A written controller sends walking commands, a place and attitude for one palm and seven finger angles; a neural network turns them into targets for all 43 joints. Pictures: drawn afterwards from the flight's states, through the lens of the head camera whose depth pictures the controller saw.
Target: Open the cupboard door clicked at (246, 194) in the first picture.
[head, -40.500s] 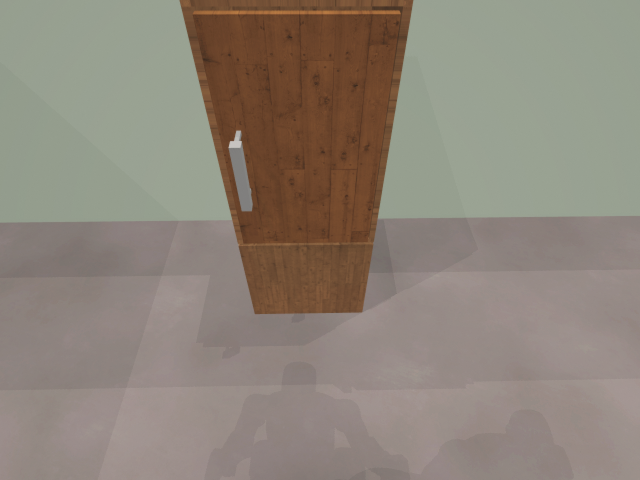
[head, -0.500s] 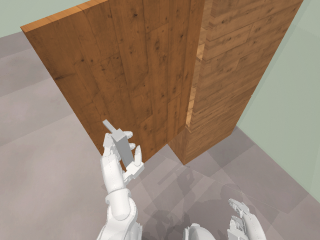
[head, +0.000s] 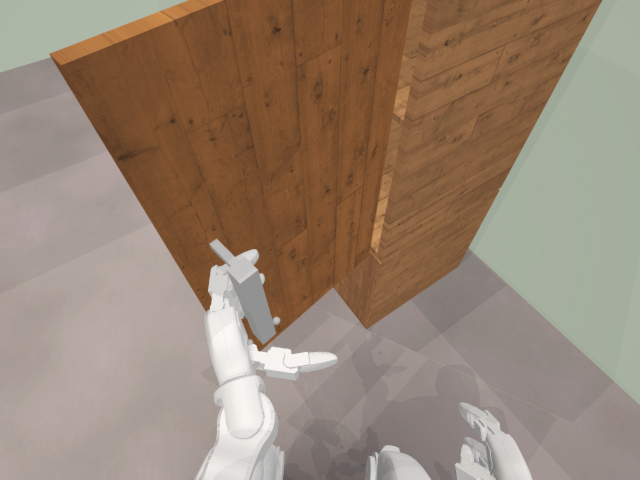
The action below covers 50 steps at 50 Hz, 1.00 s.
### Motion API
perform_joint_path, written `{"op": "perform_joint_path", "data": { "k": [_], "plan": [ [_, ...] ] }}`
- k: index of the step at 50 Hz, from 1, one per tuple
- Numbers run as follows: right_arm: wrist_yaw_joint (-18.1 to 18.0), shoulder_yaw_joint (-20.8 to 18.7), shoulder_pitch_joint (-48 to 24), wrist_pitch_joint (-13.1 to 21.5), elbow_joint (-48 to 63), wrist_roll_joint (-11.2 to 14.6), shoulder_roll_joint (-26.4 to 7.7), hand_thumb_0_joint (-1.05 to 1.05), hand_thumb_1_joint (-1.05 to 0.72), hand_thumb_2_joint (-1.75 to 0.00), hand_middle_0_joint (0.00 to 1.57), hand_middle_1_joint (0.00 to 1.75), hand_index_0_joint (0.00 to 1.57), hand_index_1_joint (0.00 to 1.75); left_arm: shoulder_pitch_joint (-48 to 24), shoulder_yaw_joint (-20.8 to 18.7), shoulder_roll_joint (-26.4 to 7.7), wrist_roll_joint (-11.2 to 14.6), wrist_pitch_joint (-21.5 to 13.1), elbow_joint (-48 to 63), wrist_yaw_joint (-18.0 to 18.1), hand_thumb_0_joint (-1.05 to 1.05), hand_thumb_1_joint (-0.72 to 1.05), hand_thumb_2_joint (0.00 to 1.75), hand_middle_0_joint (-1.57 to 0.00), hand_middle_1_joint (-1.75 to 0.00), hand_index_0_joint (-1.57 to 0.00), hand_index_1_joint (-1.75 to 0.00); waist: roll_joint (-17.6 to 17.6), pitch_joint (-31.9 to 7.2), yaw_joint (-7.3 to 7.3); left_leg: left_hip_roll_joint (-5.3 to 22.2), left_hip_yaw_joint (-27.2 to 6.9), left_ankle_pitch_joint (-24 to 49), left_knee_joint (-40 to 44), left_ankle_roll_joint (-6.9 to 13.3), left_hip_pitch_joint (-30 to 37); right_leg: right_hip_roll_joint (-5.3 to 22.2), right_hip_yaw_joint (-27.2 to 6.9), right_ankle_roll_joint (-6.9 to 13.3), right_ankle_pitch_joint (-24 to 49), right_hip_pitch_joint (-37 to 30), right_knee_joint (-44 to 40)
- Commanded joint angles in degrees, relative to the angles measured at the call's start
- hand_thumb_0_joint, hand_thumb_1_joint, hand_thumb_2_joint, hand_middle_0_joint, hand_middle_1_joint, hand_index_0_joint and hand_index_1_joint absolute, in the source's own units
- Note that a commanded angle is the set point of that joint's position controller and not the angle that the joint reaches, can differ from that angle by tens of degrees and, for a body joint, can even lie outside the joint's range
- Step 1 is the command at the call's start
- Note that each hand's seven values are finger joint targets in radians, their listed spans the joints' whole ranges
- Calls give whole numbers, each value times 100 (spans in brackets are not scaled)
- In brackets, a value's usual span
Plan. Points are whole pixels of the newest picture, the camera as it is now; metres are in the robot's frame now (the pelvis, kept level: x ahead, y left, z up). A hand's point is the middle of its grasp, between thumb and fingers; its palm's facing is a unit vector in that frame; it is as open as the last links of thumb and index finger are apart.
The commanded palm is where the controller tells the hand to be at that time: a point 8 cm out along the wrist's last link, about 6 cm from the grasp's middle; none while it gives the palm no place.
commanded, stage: open thumb and fingers to let go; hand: left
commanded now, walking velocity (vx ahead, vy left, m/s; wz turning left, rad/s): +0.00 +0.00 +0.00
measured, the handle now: (244, 294) +0.34 +0.11 +0.03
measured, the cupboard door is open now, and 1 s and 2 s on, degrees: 100 100 100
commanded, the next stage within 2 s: slide the hand sideways off the handle in 0.12 s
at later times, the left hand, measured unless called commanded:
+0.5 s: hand (263, 345) +0.27 +0.08 +0.03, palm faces -0.12 -0.99 +0.04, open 16.4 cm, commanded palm +0.24 +0.12 +0.03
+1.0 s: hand (230, 390) +0.22 +0.11 +0.03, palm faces -0.07 -1.00 +0.01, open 16.4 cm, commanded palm +0.20 +0.16 +0.03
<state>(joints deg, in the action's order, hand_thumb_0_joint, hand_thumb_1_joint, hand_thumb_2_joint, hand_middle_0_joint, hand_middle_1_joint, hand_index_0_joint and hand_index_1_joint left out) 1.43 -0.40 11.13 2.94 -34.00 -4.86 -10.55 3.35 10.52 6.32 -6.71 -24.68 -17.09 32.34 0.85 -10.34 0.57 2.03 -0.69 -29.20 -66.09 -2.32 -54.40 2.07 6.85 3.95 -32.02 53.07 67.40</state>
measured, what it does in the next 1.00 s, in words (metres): stands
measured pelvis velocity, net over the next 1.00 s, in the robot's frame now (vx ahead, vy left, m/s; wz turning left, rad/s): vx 0.00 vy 0.03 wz -0.02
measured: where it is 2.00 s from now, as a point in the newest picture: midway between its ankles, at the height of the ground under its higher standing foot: outside the picture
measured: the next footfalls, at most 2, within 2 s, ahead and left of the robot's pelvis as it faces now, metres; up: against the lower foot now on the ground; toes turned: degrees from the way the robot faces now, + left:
none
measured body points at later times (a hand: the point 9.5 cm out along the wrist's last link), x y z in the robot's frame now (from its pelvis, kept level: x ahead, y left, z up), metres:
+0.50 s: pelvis -0.01 +0.03 -0.01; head +0.06 +0.02 +0.44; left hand +0.27 +0.14 +0.03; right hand +0.16 -0.20 -0.11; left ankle +0.02 +0.15 -0.64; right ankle +0.01 -0.08 -0.64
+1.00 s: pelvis +0.00 +0.03 -0.02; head +0.08 +0.03 +0.43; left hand +0.22 +0.16 +0.03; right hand +0.19 -0.18 -0.10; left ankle +0.02 +0.15 -0.64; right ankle +0.01 -0.08 -0.64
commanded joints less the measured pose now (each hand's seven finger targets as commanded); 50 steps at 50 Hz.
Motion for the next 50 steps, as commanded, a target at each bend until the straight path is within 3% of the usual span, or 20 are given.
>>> {"op": "perform_joint_path", "data": {
  "k": [1, 5, 8, 11, 12, 13, 15, 16, 18, 21, 23, 24, 25, 29, 31, 33, 41, 44, 46, 50],
  "plan": [
    [-33, -185, -282, 280, 852, -10, -514, 0, -90, -90, 20, 30, 20, 30, -941, 190, 298, -168, -326, 1155, 22, 0, -50, 30, -18, -50, -18, -50, -518, -1469, 138, -305, 9, 1125, 561, 283, 728, -48, -612, -283, 1821, -1176, -1285],
    [-46, -171, -332, 268, 865, -8, -508, 0, -90, -90, 20, 30, 20, 30, -1055, 90, 242, -168, -301, 1124, 101, 0, -50, 30, -15, -30, -15, -30, -398, -1461, 59, -318, -4, 1064, 590, 275, 733, -87, -565, -239, 1582, -1106, -1268],
    [-37, -156, -357, 268, 842, 0, -503, 0, -90, -90, 20, 30, 20, 30, -1253, 207, 434, -141, -264, 1054, 132, 0, -50, 30, -15, -30, -15, -30, -455, -1445, 146, -305, -26, 1042, 602, 280, 822, -114, -488, -245, 1515, -973, -1235],
    [-37, -164, -366, 264, 853, 4, -504, 0, -90, -90, 20, 30, 20, 30, -1205, 181, 397, -166, -233, 1102, 162, 0, -50, 30, -15, -30, -15, -30, -445, -1583, 70, -299, -33, 1106, 623, 263, 852, -124, -446, -223, 1539, -1011, -1167],
    [-3, -180, -27, 192, 792, 58, -767, 0, -90, -90, 20, 30, 20, 30, -1068, 1310, -205, -782, -416, 1172, -999, 0, -50, 30, -15, -30, -15, -30, -523, -1282, 569, -289, 6, 1052, 466, 355, 876, -64, -602, -236, 1838, -746, -1132],
    [-18, -215, -50, 171, 905, 96, -695, 0, -90, -90, 20, 30, 20, 30, -1469, 1040, -453, -551, -636, 1504, -1628, 0, -50, 30, -15, -30, -15, -30, -350, -1453, 463, -293, -20, 1063, 398, 389, 811, -18, -621, -192, 1927, -841, -1060],
    [-62, -226, -71, 158, 1084, 191, -742, 0, -90, -90, 20, 30, 20, 30, -1437, 1005, -723, -212, -823, 1834, -2575, 0, -50, 30, -15, -30, -15, -30, -80, -1713, 399, -305, -28, 1066, 347, 410, 921, -24, -692, -150, 1918, -900, -957],
    [-72, -204, -77, 166, 1160, 260, -733, 0, -90, -90, 20, 30, 20, 30, -1323, 1060, -640, 55, -817, 1811, -2962, 0, -50, 30, -15, -30, -15, -30, -79, -1664, 393, -300, -65, 1001, 379, 407, 981, -43, -655, -147, 1785, -801, -959],
    [-92, -161, -123, 204, 1330, 392, -723, 0, -90, -90, 20, 30, 20, 30, -1082, 942, -328, 766, -605, 1728, -3317, 0, -50, 30, -15, -30, -15, -30, -162, -1381, 351, -304, -102, 717, 489, 393, 919, -98, -588, -167, 1320, -735, -1100],
    [-94, -170, -118, 230, 1503, 468, -779, 0, -90, -90, 20, 30, 20, 30, -534, 638, -220, 1199, -327, 1832, -3254, 0, -50, 30, -15, -30, -15, -30, -416, -1419, 166, -282, -163, 777, 636, 361, 962, -145, -426, -176, 1162, -801, -1052],
    [-49, -198, -83, 207, 1606, 447, -790, 0, -90, -90, 20, 30, 20, 30, -86, 501, -339, 1106, -261, 2077, -3046, 0, -50, 30, -15, -30, -15, -30, -418, -1577, 56, -273, -155, 1004, 637, 344, 999, -146, -377, -173, 1376, -845, -914],
    [-23, -201, -61, 197, 1651, 435, -781, 0, -90, -90, 20, 30, 20, 30, 67, 519, -363, 1014, -245, 2146, -2952, 0, -50, 30, -15, -30, -15, -30, -476, -1506, 76, -273, -132, 1012, 602, 349, 930, -143, -391, -185, 1418, -826, -899],
    [-8, -198, -46, 183, 1676, 408, -809, 0, -90, -90, 20, 30, 20, 30, 251, 411, -576, 875, -253, 2181, -2861, 0, -50, 30, -15, -30, -15, -30, -470, -1504, 10, -273, -170, 1107, 597, 342, 825, -142, -384, -157, 1459, -866, -807],
    [41, -200, -11, 115, 1764, 369, -784, 0, -90, -90, 20, 30, 20, 30, 403, 473, -678, 543, -326, 2432, -2708, 0, -50, 30, -15, -30, -15, -30, -419, -1195, 115, -262, -112, 792, 509, 336, 666, -136, -433, -171, 1196, -581, -789],
    [31, -201, -52, 102, 1834, 357, -775, 0, -90, -90, 20, 30, 20, 30, 535, 461, -742, 468, -360, 2667, -2699, 0, -50, 30, -15, -30, -15, -30, -195, -1288, 55, -257, -126, 828, 510, 329, 716, -143, -430, -144, 1164, -532, -709],
    [24, -171, -27, 89, 1877, 374, -763, 0, -90, -90, 20, 30, 20, 30, 731, 492, -710, 510, -321, 2742, -2705, 0, -50, 30, -15, -30, -15, -30, -123, -1192, 66, -253, -154, 762, 557, 306, 742, -162, -387, -138, 1094, -470, -695],
    [-47, -158, 34, 112, 2000, 376, -721, 0, -90, -90, 20, 30, 20, 30, 1519, 307, -900, 672, -312, 3451, -2747, 0, -50, 30, -15, -30, -15, -30, -128, -1513, 23, -253, -176, 1259, 450, 303, 835, -204, -362, -154, 1595, -683, -564],
    [-62, -163, 81, 131, 1998, 386, -731, 0, -90, -90, 20, 30, 20, 30, 1971, 198, -1012, 734, -364, 3474, -2897, 0, -50, 30, -15, -30, -15, -30, -299, -1371, 53, -250, -167, 1301, 375, 298, 729, -221, -357, -170, 1735, -687, -536],
    [-59, -161, 43, 159, 2030, 387, -727, 0, -90, -90, 20, 30, 20, 30, 1988, 284, -1008, 754, -427, 3701, -2999, 0, -50, 30, -15, -30, -15, -30, -81, -1393, 66, -252, -174, 1366, 313, 305, 709, -211, -370, -169, 1758, -610, -468],
    [-99, -163, 41, 177, 2046, 403, -752, 0, -90, -90, 20, 30, 20, 30, 2187, 74, -1243, 817, -436, 3708, -3163, 0, -50, 30, -15, -30, -15, -30, -146, -1152, 87, -256, -201, 1050, 251, 315, 478, -233, -366, -163, 1440, -457, -463]
  ]
}}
